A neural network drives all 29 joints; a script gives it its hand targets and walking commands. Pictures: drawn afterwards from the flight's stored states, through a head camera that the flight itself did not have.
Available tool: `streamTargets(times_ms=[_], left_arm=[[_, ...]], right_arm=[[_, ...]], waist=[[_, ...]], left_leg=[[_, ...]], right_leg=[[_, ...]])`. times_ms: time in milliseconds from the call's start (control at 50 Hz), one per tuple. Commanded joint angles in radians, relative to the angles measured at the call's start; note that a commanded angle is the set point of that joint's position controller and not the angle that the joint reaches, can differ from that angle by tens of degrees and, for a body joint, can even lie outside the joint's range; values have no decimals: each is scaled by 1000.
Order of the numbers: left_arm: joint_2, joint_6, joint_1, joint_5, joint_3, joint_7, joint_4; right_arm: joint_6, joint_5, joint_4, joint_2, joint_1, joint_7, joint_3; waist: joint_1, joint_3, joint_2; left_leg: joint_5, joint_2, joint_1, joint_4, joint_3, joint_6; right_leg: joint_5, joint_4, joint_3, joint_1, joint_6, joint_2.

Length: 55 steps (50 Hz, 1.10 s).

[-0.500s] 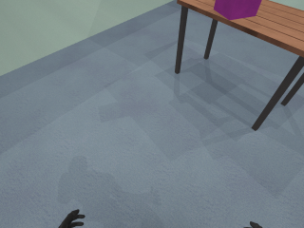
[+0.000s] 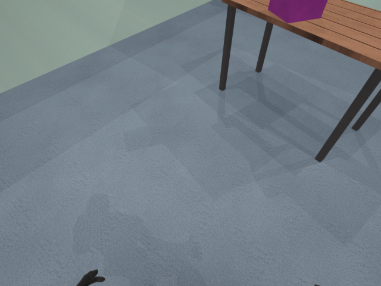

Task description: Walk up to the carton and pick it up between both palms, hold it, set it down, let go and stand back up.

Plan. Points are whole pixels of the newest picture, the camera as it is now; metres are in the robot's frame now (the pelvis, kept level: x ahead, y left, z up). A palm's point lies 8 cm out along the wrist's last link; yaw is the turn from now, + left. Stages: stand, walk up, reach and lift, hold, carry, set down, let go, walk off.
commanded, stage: stand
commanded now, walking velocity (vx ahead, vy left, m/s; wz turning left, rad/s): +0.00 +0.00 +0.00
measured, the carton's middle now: out of the picture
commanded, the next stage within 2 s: walk up in 0.34 s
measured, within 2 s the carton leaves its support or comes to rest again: neither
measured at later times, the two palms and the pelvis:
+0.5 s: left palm out of the picture +0.10 +0.27 -0.11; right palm out of the picture +0.08 -0.27 -0.11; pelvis +0.00 +0.00 +0.00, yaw +0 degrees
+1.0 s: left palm (86, 270) +0.17 +0.24 -0.07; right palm out of the picture +0.12 -0.41 -0.09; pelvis +0.07 -0.07 +0.01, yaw -14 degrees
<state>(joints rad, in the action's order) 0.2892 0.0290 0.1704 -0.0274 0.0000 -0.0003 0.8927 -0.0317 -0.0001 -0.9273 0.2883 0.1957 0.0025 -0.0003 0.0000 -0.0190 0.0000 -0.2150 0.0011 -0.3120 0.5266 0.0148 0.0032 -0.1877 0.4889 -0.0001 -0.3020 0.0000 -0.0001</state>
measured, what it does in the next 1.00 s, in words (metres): walks ahead: right foot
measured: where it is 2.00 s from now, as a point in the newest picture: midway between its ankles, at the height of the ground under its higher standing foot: (217, 235)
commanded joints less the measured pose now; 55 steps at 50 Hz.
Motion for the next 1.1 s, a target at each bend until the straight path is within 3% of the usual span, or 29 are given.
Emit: streamTargets(times_ms=[0,500,520,540,560,580,600,620,640,680,720,740,760,780,800,820,840,860,880,920,960,1080], left_arm=[[237,28,-41,23,53,4,15],[238,29,-34,22,51,4,38],[331,16,24,4,111,44,-61],[322,11,-33,7,117,59,-89],[286,9,-97,5,111,66,-115],[317,7,-93,-10,116,68,-114],[340,8,-74,-3,126,76,-93],[343,9,-45,-2,133,86,-82],[340,10,-21,1,133,96,-81],[323,9,49,14,130,112,-73],[316,7,89,25,126,118,-60],[310,11,130,29,126,114,-45],[305,22,205,27,131,104,-13],[329,38,279,11,144,87,29],[386,48,316,2,163,66,35],[446,55,325,0,175,44,0],[476,61,266,1,176,33,-43],[496,58,210,14,181,29,-46],[474,63,190,21,172,28,-50],[417,70,227,24,151,32,-58],[399,81,267,25,147,32,-64],[401,88,350,28,140,24,-67]], right_arm=[[-30,-17,20,243,-73,-4,-45],[-32,-17,-2,247,-71,-5,-43],[-49,-46,67,390,-11,-33,-123],[-54,-61,57,408,75,-37,-137],[-56,-57,53,456,122,-30,-170],[-59,-49,76,442,42,-27,-173],[-64,-41,100,413,-19,-28,-173],[-68,-41,118,402,-45,-30,-172],[-70,-44,134,400,-79,-32,-169],[-69,-49,157,419,-160,-46,-170],[-62,-51,165,430,-182,-57,-174],[-53,-53,169,426,-182,-61,-174],[-40,-57,174,402,-169,-64,-168],[-24,-59,179,337,-119,-64,-144],[-18,-55,206,275,-115,-71,-114],[-17,-50,239,228,-154,-78,-88],[-17,-39,245,289,-166,-76,-104],[-19,-45,224,350,-168,-71,-128],[-24,-45,220,355,-170,-71,-129],[-29,-46,204,352,-155,-77,-135],[-30,-51,207,335,-141,-84,-137],[-25,-52,240,312,-247,-86,-128]], waist=[[-7,140,-8],[-7,142,-6],[26,181,-40],[81,131,-63],[112,58,-293],[83,5,-221],[56,-25,-136],[33,-23,-98],[14,-11,-105],[-32,11,-184],[-46,34,-226],[-59,57,-211],[-84,99,-106],[-87,155,72],[-108,126,241],[-116,70,349],[-78,14,229],[-53,-65,126],[-37,-101,86],[-34,-74,69],[-41,-9,80],[-79,-59,79]], left_leg=[[7,115,96,-164,120,45],[-2,121,94,-176,124,43],[-399,106,301,-106,45,66],[-587,162,515,-242,124,112],[-670,374,481,-374,345,166],[-637,456,348,-386,374,209],[-593,433,249,-393,347,214],[-575,416,187,-404,304,206],[-550,381,152,-397,234,184],[-479,324,94,-365,91,156],[-464,282,84,-306,-7,138],[-451,261,96,-228,-47,133],[-458,220,81,-55,-106,119],[-457,131,-1,201,-170,95],[-464,67,-249,411,-170,63],[-425,6,-490,604,-101,9],[-333,21,-522,631,2,4],[-270,74,-475,595,75,13],[-210,78,-484,577,71,11],[-136,86,-390,498,53,7],[-79,75,-367,435,37,4],[-40,74,-406,231,16,-14]], right_leg=[[-2,-116,-100,141,38,-121],[-15,-128,-103,136,36,-123],[-356,-52,-189,-114,83,-50],[-386,20,-72,-415,4,17],[-258,337,12,-563,16,17],[-247,479,-21,-545,2,-88],[-208,513,-40,-466,-2,-111],[-190,536,-56,-399,-5,-127],[-180,501,-51,-343,-4,-129],[-190,397,16,-203,-5,-117],[-239,242,57,-77,7,-101],[-222,137,81,-8,13,-84],[-135,0,98,108,13,-54],[-139,-59,76,261,19,14],[-249,-107,-118,411,48,-57],[-540,-240,-525,429,96,-233],[-642,-403,-811,333,183,-347],[-635,-382,-773,205,209,-348],[-554,-342,-693,202,202,-296],[-388,-315,-538,185,156,-223],[-220,-292,-462,265,151,-196],[8,-277,-386,355,193,-217]])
